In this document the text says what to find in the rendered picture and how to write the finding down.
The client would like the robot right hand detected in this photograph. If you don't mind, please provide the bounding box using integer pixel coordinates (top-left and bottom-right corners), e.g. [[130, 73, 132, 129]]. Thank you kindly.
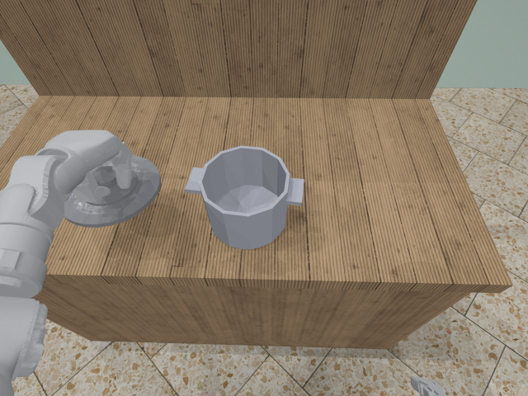
[[411, 376, 447, 396]]

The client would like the robot left hand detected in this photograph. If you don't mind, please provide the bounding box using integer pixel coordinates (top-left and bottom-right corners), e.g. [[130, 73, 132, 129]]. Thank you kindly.
[[45, 130, 133, 202]]

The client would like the left robot forearm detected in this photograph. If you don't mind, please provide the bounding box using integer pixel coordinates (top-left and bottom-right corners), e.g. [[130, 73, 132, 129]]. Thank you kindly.
[[0, 145, 86, 299]]

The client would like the left robot upper arm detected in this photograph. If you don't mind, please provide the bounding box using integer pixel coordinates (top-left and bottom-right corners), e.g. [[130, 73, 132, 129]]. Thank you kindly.
[[0, 296, 48, 396]]

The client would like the pot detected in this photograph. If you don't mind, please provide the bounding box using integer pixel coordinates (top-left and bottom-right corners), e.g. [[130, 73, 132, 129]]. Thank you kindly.
[[185, 145, 304, 249]]

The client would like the lid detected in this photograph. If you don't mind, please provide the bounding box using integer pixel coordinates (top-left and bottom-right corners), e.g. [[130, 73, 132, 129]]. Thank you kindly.
[[64, 155, 161, 228]]

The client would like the table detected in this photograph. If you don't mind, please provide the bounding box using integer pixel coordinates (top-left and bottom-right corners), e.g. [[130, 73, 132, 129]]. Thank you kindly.
[[0, 0, 513, 349]]

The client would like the knob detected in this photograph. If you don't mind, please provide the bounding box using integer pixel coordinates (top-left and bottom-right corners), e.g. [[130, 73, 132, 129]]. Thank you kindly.
[[92, 166, 117, 188]]

